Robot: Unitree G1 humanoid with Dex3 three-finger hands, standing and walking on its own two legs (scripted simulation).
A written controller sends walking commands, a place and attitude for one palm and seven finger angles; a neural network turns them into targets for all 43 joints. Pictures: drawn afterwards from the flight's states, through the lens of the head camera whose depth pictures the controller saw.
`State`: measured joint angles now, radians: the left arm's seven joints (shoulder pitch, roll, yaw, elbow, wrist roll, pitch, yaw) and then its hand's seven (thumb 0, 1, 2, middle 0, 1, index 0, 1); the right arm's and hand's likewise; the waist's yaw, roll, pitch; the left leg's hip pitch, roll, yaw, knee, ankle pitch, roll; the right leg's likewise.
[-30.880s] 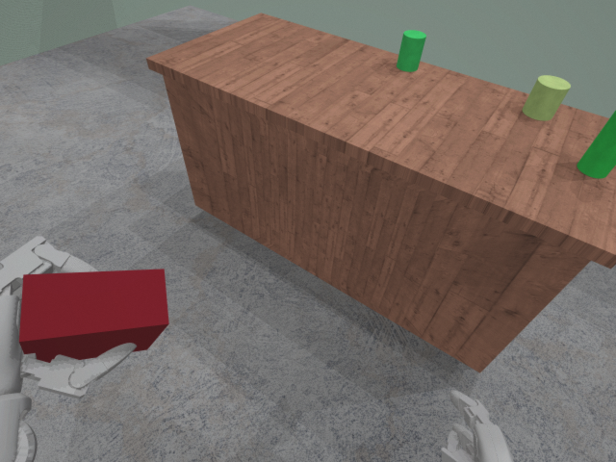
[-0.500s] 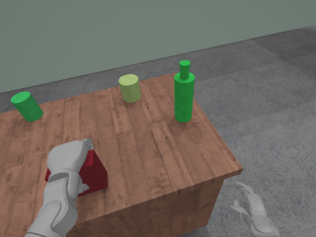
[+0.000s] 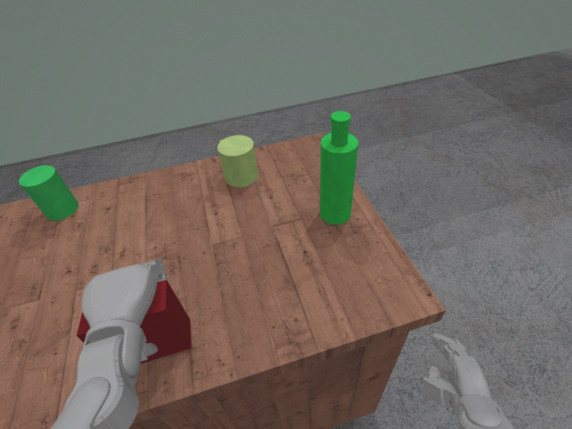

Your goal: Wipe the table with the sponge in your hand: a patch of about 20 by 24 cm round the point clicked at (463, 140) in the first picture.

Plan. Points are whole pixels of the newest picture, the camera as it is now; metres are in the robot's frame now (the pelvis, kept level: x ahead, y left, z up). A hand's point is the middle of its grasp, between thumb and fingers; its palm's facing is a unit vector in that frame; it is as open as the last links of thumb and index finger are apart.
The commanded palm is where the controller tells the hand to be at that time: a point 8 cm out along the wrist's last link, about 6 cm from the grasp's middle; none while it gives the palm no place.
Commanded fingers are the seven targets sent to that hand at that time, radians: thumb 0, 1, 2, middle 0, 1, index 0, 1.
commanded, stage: lower the sponge onto the table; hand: left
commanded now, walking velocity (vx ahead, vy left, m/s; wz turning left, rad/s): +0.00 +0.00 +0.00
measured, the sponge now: (144, 332) +0.22 +0.27 +0.00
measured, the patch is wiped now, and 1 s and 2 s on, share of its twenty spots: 0.00 0.20 0.25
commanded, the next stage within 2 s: wipe forward along the first lane in 0.06 s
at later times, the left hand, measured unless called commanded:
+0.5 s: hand (144, 292) +0.27 +0.27 +0.04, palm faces -0.07 -0.06 -1.00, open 9.8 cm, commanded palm +0.25 +0.27 +0.09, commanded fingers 0.00 0.10 1.30 -1.20 -1.60 -1.20 -1.60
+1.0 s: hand (146, 270) +0.31 +0.29 +0.04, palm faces -0.11 -0.01 -0.99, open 9.8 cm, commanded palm +0.30 +0.29 +0.08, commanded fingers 0.00 0.10 1.30 -1.20 -1.60 -1.20 -1.60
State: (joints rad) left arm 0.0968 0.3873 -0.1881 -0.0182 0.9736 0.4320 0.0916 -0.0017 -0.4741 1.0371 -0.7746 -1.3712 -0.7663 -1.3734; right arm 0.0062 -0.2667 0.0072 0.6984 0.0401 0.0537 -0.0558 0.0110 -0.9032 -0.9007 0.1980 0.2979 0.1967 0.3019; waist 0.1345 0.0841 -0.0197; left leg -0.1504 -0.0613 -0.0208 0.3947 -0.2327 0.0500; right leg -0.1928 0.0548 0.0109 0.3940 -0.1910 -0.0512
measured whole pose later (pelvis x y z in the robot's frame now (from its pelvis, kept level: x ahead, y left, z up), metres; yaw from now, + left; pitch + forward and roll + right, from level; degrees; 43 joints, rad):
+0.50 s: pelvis -0.01 -0.01 +0.00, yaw +0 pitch +2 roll +0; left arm -0.13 0.39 -0.16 0.26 0.97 0.43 0.10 -0.01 -0.49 1.04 -0.79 -1.35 -0.78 -1.35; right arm 0.01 -0.25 0.04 0.72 0.06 0.07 -0.08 0.01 -0.90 -0.90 0.20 0.30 0.20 0.30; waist 0.11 0.07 -0.04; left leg -0.22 -0.06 -0.03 0.42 -0.22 0.04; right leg -0.26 0.06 0.00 0.43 -0.19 -0.06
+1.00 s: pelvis -0.02 -0.03 -0.01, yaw +1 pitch +6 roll +1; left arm -0.34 0.49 -0.04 0.60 0.96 0.22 0.14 0.01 -0.51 1.05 -0.81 -1.34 -0.80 -1.34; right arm 0.13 -0.29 0.00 0.75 0.08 0.06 -0.09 0.01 -0.90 -0.90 0.20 0.30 0.20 0.30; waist 0.05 0.06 -0.06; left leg -0.36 -0.03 -0.04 0.51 -0.24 0.02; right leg -0.40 0.08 -0.02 0.49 -0.19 -0.09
